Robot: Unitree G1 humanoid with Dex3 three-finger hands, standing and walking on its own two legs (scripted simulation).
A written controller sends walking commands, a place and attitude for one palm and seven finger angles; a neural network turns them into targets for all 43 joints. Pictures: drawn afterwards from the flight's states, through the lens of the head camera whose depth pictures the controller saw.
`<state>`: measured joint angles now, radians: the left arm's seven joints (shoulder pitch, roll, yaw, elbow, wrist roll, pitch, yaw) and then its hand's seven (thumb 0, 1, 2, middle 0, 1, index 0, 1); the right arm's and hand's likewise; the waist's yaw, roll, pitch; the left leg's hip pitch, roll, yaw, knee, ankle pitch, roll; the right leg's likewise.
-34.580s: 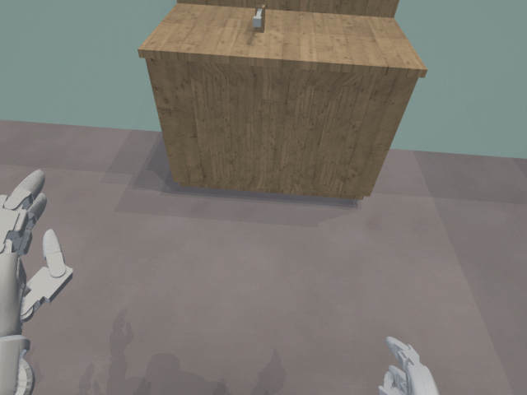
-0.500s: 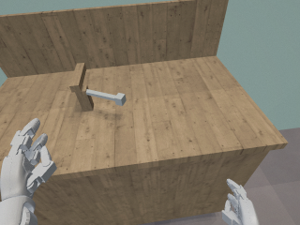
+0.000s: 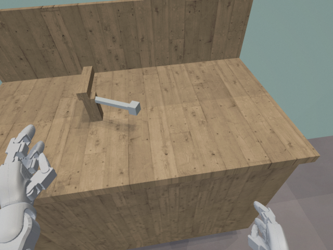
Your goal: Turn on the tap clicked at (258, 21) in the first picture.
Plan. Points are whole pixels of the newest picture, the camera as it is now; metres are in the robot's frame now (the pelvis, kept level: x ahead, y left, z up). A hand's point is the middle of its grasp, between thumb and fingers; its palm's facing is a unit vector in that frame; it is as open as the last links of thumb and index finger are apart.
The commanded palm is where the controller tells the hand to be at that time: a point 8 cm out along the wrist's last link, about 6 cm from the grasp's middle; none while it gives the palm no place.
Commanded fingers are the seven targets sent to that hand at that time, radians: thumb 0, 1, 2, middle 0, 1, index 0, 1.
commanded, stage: reach beside the lever's end, fingers flat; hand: left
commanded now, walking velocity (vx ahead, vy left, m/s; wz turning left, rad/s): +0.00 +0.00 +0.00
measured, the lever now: (134, 108) +0.46 +0.15 +0.10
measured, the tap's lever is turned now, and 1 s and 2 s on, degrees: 62 62 62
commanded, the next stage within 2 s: push the lever round in 1.52 s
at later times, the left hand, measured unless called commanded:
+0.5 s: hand (53, 152) +0.28 +0.29 +0.12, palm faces +0.48 -0.87 -0.09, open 7.6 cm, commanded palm +0.23 +0.33 +0.11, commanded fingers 0.00 0.90 0.90 -0.17 -0.20 -0.17 -0.20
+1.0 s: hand (58, 138) +0.33 +0.32 +0.10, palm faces +0.48 -0.87 -0.10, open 7.8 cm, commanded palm +0.28 +0.36 +0.09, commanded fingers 0.00 0.90 0.90 -0.15 -0.15 -0.15 -0.15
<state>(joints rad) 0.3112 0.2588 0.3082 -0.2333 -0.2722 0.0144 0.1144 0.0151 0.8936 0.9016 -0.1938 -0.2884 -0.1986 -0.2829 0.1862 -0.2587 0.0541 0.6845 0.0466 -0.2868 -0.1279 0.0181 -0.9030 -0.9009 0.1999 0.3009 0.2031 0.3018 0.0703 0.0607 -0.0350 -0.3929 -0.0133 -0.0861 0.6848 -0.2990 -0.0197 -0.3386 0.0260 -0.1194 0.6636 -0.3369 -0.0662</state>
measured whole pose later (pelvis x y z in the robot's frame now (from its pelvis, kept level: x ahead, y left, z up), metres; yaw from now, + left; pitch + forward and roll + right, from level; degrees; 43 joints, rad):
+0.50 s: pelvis +0.00 +0.01 +0.00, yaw -1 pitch +1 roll -1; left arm 0.06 0.29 0.35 0.06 -0.24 -0.03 0.10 0.02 0.89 0.90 -0.17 -0.23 -0.18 -0.22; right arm 0.17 -0.26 0.05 0.71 0.04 -0.24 -0.12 0.02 -0.90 -0.90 0.20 0.30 0.20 0.30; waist 0.05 0.05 -0.02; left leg -0.40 -0.02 -0.07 0.65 -0.28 0.00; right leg -0.35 0.02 -0.10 0.63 -0.31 -0.05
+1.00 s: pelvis +0.00 +0.02 +0.00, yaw -1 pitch +4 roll -1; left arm -0.14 0.35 0.42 0.36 -0.21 -0.11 0.06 0.02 0.89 0.90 -0.15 -0.17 -0.16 -0.16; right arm 0.20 -0.27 0.04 0.71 0.03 -0.18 -0.11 0.02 -0.90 -0.90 0.20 0.30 0.20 0.30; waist 0.02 0.04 -0.03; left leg -0.46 -0.02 -0.06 0.68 -0.29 0.01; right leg -0.41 0.02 -0.09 0.64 -0.31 -0.04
